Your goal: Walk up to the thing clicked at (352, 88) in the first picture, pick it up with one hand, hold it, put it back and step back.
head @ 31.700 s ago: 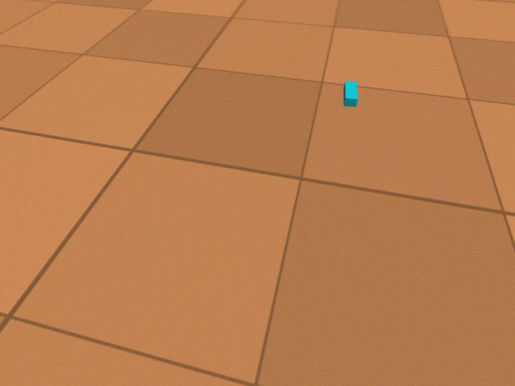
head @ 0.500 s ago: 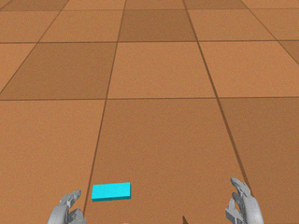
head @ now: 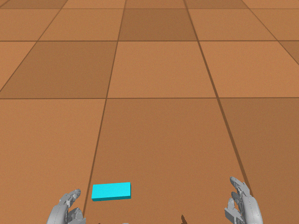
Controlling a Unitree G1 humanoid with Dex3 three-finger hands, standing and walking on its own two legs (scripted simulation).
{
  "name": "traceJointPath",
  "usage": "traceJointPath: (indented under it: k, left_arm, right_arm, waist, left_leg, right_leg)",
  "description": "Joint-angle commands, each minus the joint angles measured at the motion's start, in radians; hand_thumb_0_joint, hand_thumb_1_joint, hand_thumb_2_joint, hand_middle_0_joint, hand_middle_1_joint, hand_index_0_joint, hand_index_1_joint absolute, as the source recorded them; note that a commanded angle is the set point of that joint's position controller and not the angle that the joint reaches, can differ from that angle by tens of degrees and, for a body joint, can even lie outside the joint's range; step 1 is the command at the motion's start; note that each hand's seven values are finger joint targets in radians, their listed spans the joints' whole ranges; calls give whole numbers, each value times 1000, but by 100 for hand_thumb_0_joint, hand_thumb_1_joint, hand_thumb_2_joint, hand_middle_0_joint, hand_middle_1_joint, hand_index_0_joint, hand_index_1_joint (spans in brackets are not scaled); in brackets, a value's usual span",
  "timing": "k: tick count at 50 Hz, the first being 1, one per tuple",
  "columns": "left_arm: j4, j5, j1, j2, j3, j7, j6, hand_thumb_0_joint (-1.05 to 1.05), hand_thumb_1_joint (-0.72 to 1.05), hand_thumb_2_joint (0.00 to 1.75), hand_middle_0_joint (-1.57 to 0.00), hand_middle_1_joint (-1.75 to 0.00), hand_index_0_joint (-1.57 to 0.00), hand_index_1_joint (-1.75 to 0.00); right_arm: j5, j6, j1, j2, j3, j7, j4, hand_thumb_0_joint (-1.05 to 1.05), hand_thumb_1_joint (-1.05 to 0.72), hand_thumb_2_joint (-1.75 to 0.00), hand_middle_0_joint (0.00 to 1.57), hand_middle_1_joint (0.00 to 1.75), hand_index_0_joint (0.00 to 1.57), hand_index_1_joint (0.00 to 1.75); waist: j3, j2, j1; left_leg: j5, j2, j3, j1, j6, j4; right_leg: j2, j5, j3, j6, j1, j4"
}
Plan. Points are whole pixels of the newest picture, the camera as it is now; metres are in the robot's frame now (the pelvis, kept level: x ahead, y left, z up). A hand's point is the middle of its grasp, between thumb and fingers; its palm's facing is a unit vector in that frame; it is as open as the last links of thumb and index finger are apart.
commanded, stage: home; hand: left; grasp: from above
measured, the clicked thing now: (112, 191) +0.43 +0.23 -0.68
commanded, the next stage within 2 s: stand in 0.58 s
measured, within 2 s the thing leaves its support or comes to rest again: neither
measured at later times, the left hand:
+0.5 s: hand (83, 223) +0.16 +0.18 -0.05, palm faces +0.05 -0.98 -0.20, open 7.4 cm
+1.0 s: hand out of the picture +0.09 +0.24 -0.11, palm faces +0.05 -0.94 -0.33, open 7.4 cm
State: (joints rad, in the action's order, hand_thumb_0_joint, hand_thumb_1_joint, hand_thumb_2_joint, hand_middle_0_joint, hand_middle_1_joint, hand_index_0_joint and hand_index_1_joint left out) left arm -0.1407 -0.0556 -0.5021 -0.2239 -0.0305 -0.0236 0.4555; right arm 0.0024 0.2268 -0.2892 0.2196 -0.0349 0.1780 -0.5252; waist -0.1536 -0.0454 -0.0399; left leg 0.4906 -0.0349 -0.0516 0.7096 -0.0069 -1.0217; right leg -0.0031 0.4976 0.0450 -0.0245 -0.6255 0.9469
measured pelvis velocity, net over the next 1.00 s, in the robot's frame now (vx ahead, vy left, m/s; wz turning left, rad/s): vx -0.01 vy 0.01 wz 0.01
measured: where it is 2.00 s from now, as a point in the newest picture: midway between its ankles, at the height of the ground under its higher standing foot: outside the picture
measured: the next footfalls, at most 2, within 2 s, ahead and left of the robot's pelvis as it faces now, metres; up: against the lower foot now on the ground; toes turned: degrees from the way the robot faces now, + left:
none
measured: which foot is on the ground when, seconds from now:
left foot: down 0.00-1.00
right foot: down 0.00-1.00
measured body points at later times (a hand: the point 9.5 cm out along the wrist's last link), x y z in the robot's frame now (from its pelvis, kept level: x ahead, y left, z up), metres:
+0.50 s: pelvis +0.00 +0.00 +0.00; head +0.02 +0.01 +0.45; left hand +0.16 +0.23 -0.03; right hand +0.16 -0.24 -0.06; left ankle +0.01 +0.12 -0.68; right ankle -0.01 -0.14 -0.68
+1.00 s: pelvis -0.01 +0.01 +0.04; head +0.01 +0.01 +0.49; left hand +0.09 +0.29 -0.08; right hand +0.10 -0.28 -0.08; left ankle +0.01 +0.12 -0.68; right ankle -0.01 -0.14 -0.68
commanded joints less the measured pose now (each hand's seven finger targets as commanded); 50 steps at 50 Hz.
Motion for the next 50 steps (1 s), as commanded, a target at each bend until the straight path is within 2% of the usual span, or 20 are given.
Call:
traceJointPath:
  k: [1,3,12,17,18,23,25,27,29,31,33,34,35,36,37,38,41,45,47,50]
  left_arm:
    - [-197,8,11,-106,-57,-6,-53,0,90,90,-20,-30,-20,-30]
    - [-176,9,7,-101,-54,-6,-49,0,90,90,-20,-30,-20,-30]
    - [-195,9,24,-108,-56,-4,-49,0,90,90,-20,-30,-20,-30]
    - [-165,10,-12,-103,-59,-6,-42,0,90,90,-20,-30,-20,-30]
    - [-221,8,24,-110,-53,-5,-47,0,90,90,-20,-30,-20,-30]
    - [-189,8,23,-104,-52,-6,-48,0,90,90,-20,-30,-20,-30]
    - [-191,8,10,-107,-58,-6,-50,0,90,90,-20,-30,-20,-30]
    - [-233,5,44,-118,-63,-6,-55,0,90,90,-20,-30,-20,-30]
    - [-157,7,8,-97,-48,-4,-47,0,90,90,-20,-30,-20,-30]
    - [-203,4,18,-109,-62,-6,-53,0,90,90,-20,-30,-20,-30]
    - [-181,9,11,-110,-59,-5,-50,0,90,90,-20,-30,-20,-30]
    - [170,123,300,-190,-61,-44,-259,0,90,90,-20,-30,-20,-30]
    - [340,130,229,-205,-82,-36,-326,0,90,90,-20,-30,-20,-30]
    - [372,121,218,-218,-76,-30,-362,0,90,90,-20,-30,-20,-30]
    - [421,128,212,-230,-62,-27,-387,0,90,90,-20,-30,-20,-30]
    - [459,129,238,-224,-59,-24,-401,0,90,90,-20,-30,-20,-30]
    - [593,109,290,-219,-69,-19,-413,0,90,90,-20,-30,-20,-30]
    - [740,103,325,-207,-67,-24,-443,0,90,90,-20,-30,-20,-30]
    - [806,99,326,-198,-65,-22,-448,0,90,90,-20,-30,-20,-30]
    - [895,101,312,-203,-63,-21,-459,0,90,90,-20,-30,-20,-30]
  right_arm:
    - [3,55,62,124,58,13,154,0,-90,-90,20,30,20,30]
    - [3,54,58,126,58,14,152,0,-90,-90,20,30,20,30]
    - [4,51,69,126,57,10,160,0,-90,-90,20,30,20,30]
    - [3,47,52,127,60,10,147,0,-90,-90,20,30,20,30]
    - [4,48,64,123,57,7,166,0,-90,-90,20,30,20,30]
    - [6,48,69,124,56,9,162,0,-90,-90,20,30,20,30]
    - [5,50,59,127,60,9,160,0,-90,-90,20,30,20,30]
    - [6,50,75,124,57,10,170,0,-90,-90,20,30,20,30]
    - [7,51,63,128,58,10,159,0,-90,-90,20,30,20,30]
    - [5,50,62,123,59,11,163,0,-90,-90,20,30,20,30]
    - [5,49,63,126,60,10,157,0,-90,-90,20,30,20,30]
    - [-109,-55,124,218,90,-50,-91,0,-90,-90,20,30,20,30]
    - [-111,-91,129,234,107,-77,-96,0,-90,-90,20,30,20,30]
    - [-119,-110,130,237,112,-91,-69,0,-90,-90,20,30,20,30]
    - [-105,-115,138,241,117,-107,-87,0,-90,-90,20,30,20,30]
    - [-84,-119,125,226,114,-126,-121,0,-90,-90,20,30,20,30]
    - [-50,-135,138,202,117,-159,-173,0,-90,-90,20,30,20,30]
    - [-56,-150,141,217,125,-163,-248,0,-90,-90,20,30,20,30]
    - [-59,-160,153,223,124,-160,-275,0,-90,-90,20,30,20,30]
    - [-52,-168,157,223,123,-157,-318,0,-90,-90,20,30,20,30]
  waist:
    - [-111,-23,2]
    - [-96,7,-8]
    - [-75,-15,0]
    - [-92,1,1]
    - [-110,-25,3]
    - [-59,-13,2]
    - [-97,-20,1]
    - [-88,-29,6]
    - [-59,22,-10]
    - [-102,-6,1]
    - [-76,-13,1]
    - [146,65,79]
    - [52,116,65]
    - [72,126,51]
    - [43,73,62]
    - [24,57,64]
    - [28,102,67]
    - [32,31,69]
    - [89,4,72]
    - [96,16,73]
  left_leg:
    - [-290,20,1,-145,11,163]
    - [-287,21,4,-141,16,156]
    - [-225,17,-8,-128,13,179]
    - [-260,20,-2,-130,15,165]
    - [-266,22,1,-136,13,165]
    - [-207,20,-3,-112,15,179]
    - [-222,18,-5,-135,13,178]
    - [-219,21,1,-124,14,176]
    - [-201,21,2,-116,19,172]
    - [-225,26,12,-125,17,161]
    - [-217,23,5,-118,16,170]
    - [-364,3,-23,-83,67,250]
    - [-379,14,-1,-167,71,249]
    - [-355,14,-17,-205,76,249]
    - [-384,9,-40,-250,77,267]
    - [-386,13,-30,-263,73,283]
    - [-324,25,-21,-328,63,314]
    - [-386,-4,-59,-408,76,393]
    - [-310,-25,-95,-409,79,473]
    - [-373,-32,-102,-437,70,508]
  right_leg:
    - [30,-261,29,25,25,-129]
    - [29,-264,28,21,24,-136]
    - [30,-210,32,24,12,-140]
    - [29,-238,28,24,22,-136]
    - [28,-245,27,25,23,-136]
    - [29,-193,31,25,3,-144]
    - [30,-202,30,26,8,-135]
    - [28,-205,29,26,13,-144]
    - [29,-190,29,22,0,-149]
    - [25,-213,23,22,20,-149]
    - [27,-204,27,24,9,-145]
    - [-65,-199,-51,46,241,-205]
    - [-77,-189,-116,87,249,-224]
    - [-76,-191,-147,104,184,-260]
    - [-75,-264,-130,98,240,-234]
    - [-92,-306,-135,89,285,-230]
    - [-100,-253,-137,70,282,-309]
    - [-91,-297,-96,47,322,-324]
    - [-72,-236,-75,40,312,-350]
    - [-80,-306,-69,42,378,-403]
